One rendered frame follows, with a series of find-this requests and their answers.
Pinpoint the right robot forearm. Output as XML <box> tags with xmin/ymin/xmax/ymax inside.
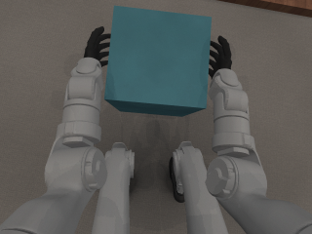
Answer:
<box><xmin>208</xmin><ymin>68</ymin><xmax>263</xmax><ymax>169</ymax></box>

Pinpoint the carton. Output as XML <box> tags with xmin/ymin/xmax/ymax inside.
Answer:
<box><xmin>104</xmin><ymin>5</ymin><xmax>212</xmax><ymax>117</ymax></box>

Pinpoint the robot right hand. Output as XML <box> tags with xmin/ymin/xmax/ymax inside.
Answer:
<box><xmin>209</xmin><ymin>35</ymin><xmax>232</xmax><ymax>79</ymax></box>

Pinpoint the left robot upper arm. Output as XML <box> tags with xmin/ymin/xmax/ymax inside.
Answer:
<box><xmin>0</xmin><ymin>146</ymin><xmax>108</xmax><ymax>234</ymax></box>

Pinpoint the robot left thigh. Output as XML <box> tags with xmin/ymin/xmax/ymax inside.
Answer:
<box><xmin>91</xmin><ymin>147</ymin><xmax>135</xmax><ymax>234</ymax></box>

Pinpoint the right robot upper arm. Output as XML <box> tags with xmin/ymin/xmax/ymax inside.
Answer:
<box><xmin>205</xmin><ymin>155</ymin><xmax>312</xmax><ymax>234</ymax></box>

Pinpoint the robot left hand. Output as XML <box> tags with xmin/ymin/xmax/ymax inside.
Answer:
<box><xmin>84</xmin><ymin>26</ymin><xmax>111</xmax><ymax>67</ymax></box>

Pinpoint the left robot forearm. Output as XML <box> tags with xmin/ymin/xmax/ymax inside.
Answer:
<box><xmin>44</xmin><ymin>58</ymin><xmax>104</xmax><ymax>185</ymax></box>

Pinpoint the right robot shin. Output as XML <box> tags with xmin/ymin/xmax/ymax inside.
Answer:
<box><xmin>175</xmin><ymin>141</ymin><xmax>204</xmax><ymax>193</ymax></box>

